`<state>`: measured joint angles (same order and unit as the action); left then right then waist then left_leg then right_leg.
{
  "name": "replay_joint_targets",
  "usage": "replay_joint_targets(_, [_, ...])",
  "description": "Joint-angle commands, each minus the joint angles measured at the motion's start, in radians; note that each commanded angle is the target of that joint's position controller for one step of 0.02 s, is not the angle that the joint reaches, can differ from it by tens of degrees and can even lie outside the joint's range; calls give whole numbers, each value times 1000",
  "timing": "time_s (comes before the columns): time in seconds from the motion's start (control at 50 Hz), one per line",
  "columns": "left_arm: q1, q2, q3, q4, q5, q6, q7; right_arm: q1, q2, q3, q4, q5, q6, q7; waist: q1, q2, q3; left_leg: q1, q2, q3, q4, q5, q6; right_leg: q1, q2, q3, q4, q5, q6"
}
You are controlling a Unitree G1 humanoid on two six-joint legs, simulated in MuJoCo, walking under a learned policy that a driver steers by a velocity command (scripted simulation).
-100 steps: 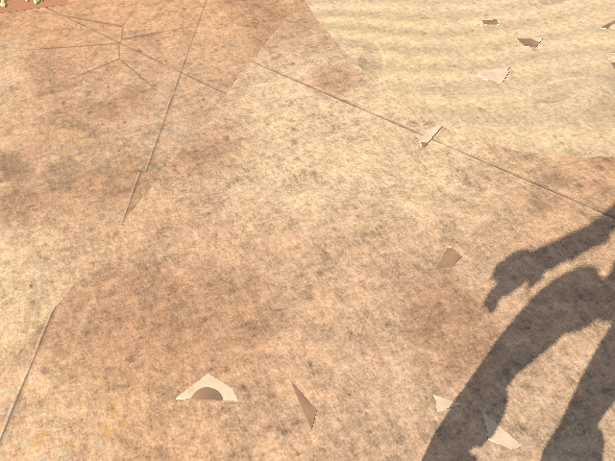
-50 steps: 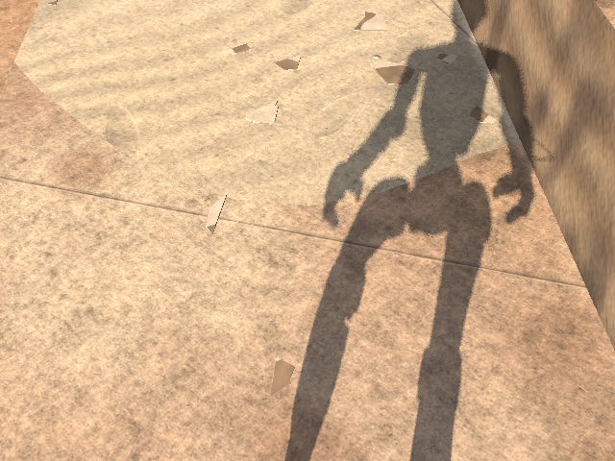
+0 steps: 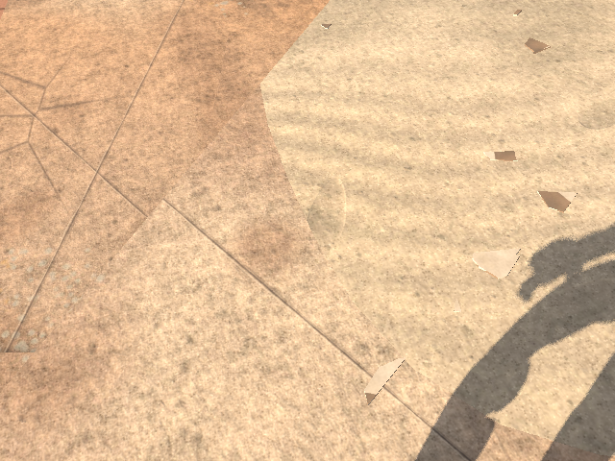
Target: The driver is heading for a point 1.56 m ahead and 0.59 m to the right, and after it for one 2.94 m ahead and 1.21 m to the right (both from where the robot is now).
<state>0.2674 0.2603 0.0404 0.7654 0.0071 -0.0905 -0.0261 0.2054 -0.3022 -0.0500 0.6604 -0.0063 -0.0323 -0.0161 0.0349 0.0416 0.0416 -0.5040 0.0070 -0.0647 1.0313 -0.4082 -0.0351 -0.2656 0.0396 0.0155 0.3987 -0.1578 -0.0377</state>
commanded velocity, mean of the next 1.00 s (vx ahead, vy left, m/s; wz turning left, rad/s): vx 0.06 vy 0.00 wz -0.45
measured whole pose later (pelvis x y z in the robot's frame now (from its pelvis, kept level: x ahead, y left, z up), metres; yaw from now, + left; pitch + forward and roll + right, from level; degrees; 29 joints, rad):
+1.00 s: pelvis +0.08 -0.03 +0.00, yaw -32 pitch +2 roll +2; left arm 0.17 0.31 0.06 0.62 0.00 0.04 0.03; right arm 0.12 -0.30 -0.08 0.74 0.01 0.01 -0.02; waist 0.02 0.01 0.04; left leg -0.41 -0.02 -0.08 0.77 -0.36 -0.08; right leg -0.31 0.09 0.17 0.49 -0.20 -0.05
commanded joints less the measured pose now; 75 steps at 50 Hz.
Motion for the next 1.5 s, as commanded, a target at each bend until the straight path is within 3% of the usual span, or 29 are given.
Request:
replay_joint_targets(0.02, [-58,173,38,-45,-12,3,11,35,-10,4,-54,-8,-9,-2,-49,-162,-141,63,6,22,-218,74,-30,107,-218,180,-74,751,-195])
replay_joint_targets(0.08, [-28,221,54,-30,-28,34,24,-31,-46,-6,-56,6,1,-4,-23,-169,-151,132,-32,24,-343,210,-30,93,-214,194,-67,619,-178])
replay_joint_targets(0.18, [-55,195,54,-40,-45,68,49,-57,-71,-24,-69,4,-7,-3,-58,-166,-117,276,-35,-1,-625,367,24,47,-174,295,24,279,-109])
replay_joint_targets(0.2, [-44,159,44,-47,-37,69,51,-37,-105,-35,-71,-8,-12,-8,-61,-131,-136,379,45,-44,-662,477,60,-12,-132,287,88,159,-64])
replay_joint_targets(0.22, [-28,91,25,-66,-12,66,49,9,-166,-48,-79,-26,-7,-21,-58,36,-201,527,250,-197,-632,763,139,-134,-49,202,295,-133,-8])
replay_joint_targets(0.24, [74,77,20,-73,-19,67,49,22,-183,-55,-68,-33,11,-17,-24,241,-244,587,432,-386,-638,864,306,-297,44,76,475,-549,44])
replay_joint_targets(0.28, [52,202,62,-52,-29,90,54,-20,-90,-34,-74,-14,13,-11,-40,116,-176,496,363,-322,-681,642,313,-363,-31,83,747,-467,97])
replay_joint_targets(0.34, [46,169,67,-51,-24,140,67,-131,-81,-29,-72,-11,12,-7,-4,93,-100,334,268,-135,-719,568,258,-311,-61,59,771,-320,139])
replay_joint_targets(0.44, [-42,106,43,-122,-23,141,43,-125,-110,-46,-42,-12,24,-21,-34,114,-128,338,263,-10,-722,581,272,-211,-87,-2,527,-228,137])
replay_joint_targets(0.52, [-65,136,50,-157,-23,144,17,-107,-157,-63,-19,5,32,-14,-45,123,-145,361,307,3,-693,563,263,-118,-81,-45,364,-200,94])
replay_joint_targets(0.58, [-7,146,63,-145,-20,148,8,-110,-153,-64,3,32,33,-12,-2,96,-136,305,278,60,-584,428,176,37,-39,-82,122,-45,25])
replay_joint_targets(0.6, [19,182,77,-141,-15,147,17,-54,-120,-58,29,25,33,-9,-3,7,-127,216,229,125,-469,295,99,139,-58,-13,28,90,-15])
replay_joint_targets(0.62, [32,309,105,-166,-10,144,39,-39,-49,-35,0,-26,33,-2,-38,-327,-125,-49,90,237,-149,-101,-21,283,-329,356,-21,450,-135])
replay_joint_targets(0.64, [24,325,100,-194,24,125,30,-144,-80,-43,-41,-22,32,-14,28,-330,-135,-166,-13,85,59,-289,-42,198,-444,516,-59,502,-318])
replay_joint_targets(0.66, [10,287,90,-190,31,105,24,-166,-115,-55,-36,-2,36,-20,33,-221,-129,-172,10,17,144,-233,-30,174,-393,443,-71,424,-304])
replay_joint_targets(0.7, [-82,229,76,-193,-5,93,32,-120,-118,-65,-1,1,43,-35,-22,-151,-108,-178,32,-10,123,-74,-21,164,-288,331,-54,303,-197])
replay_joint_targets(0.88, [-82,223,71,-207,-13,113,65,-129,-79,-54,1,8,33,-23,-15,-182,-129,-67,-21,-31,-145,69,-61,165,-221,373,-45,184,-186])
replay_joint_targets(1.02, [-108,205,61,-205,-7,126,49,-103,-84,-49,8,18,17,3,-2,-200,-128,123,-23,-8,-346,29,-35,97,-216,450,-9,200,-191])
replay_joint_targets(1.08, [-138,177,48,-197,-21,131,49,-42,-65,-43,26,10,3,18,-53,-176,-125,288,-18,14,-640,235,7,57,-165,437,36,188,-135])
replay_joint_targets(1.1, [-102,153,40,-188,-14,126,50,-35,-95,-46,21,-7,0,16,-41,-124,-132,375,58,-46,-681,347,35,2,-126,402,70,74,-81])
replay_joint_targets(1.12, [-44,115,28,-184,8,118,47,-45,-161,-53,5,-24,2,11,11,75,-149,439,227,-216,-699,535,111,-74,-15,274,222,-169,-18])
replay_joint_targets(1.14, [-76,141,39,-200,1,112,51,-75,-143,-43,17,-41,1,13,18,203,-93,313,325,-341,-729,544,260,-111,45,165,263,-359,32])
replay_joint_targets(1.18, [-103,207,65,-179,-2,114,58,-116,-101,-30,4,-24,-7,11,-18,140,-70,312,297,-307,-741,476,283,-131,14,145,464,-402,92])
replay_joint_targets(1.26, [-81,73,31,-135,6,124,55,-137,-75,-12,32,6,0,12,-8,106,-65,331,171,-175,-679,548,203,-72,-46,90,335,-322,148])
replay_joint_targets(1.32, [-97,97,43,-119,-12,110,58,-84,-144,-34,39,22,29,10,-33,136,-76,373,139,-200,-627,614,205,9,3,13,70,-138,135])
replay_joint_targets(1.38, [-57,172,64,-117,-4,109,70,-70,-146,-36,26,26,24,9,-31,73,-121,278,125,-239,-598,513,151,175,-72,63,25,106,71])
replay_joint_targets(1.4, [-44,219,81,-97,-2,114,71,-71,-120,-32,9,26,17,11,-53,-63,-131,208,57,-154,-565,401,114,194,-101,74,79,120,24])
replay_joint_targets(1.44, [-29,188,82,-102,9,121,68,-108,-99,-28,5,30,16,14,-16,-166,-97,102,-36,-44,-420,229,51,183,-180,165,0,54,-56])
replay_joint_targets(1.5, [-72,179,73,-129,16,104,80,-93,-113,-44,-8,26,40,15,-12,-266,-52,-15,-17,16,-71,-177,21,137,-406,328,-69,270,-209])
Keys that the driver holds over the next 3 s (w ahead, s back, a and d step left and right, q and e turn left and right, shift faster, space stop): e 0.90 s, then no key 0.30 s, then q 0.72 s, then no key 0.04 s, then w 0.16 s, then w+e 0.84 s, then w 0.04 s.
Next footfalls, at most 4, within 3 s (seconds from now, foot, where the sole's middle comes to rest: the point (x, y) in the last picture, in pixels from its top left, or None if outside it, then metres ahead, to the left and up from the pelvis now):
0.20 left None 0.19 0.12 -0.78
0.60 right None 0.10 -0.13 -0.78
1.10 left None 0.19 0.07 -0.78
1.36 right None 0.03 -0.13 -0.78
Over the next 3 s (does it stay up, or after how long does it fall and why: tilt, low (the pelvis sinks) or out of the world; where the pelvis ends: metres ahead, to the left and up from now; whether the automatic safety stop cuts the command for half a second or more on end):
stays up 0.44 -0.07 0.00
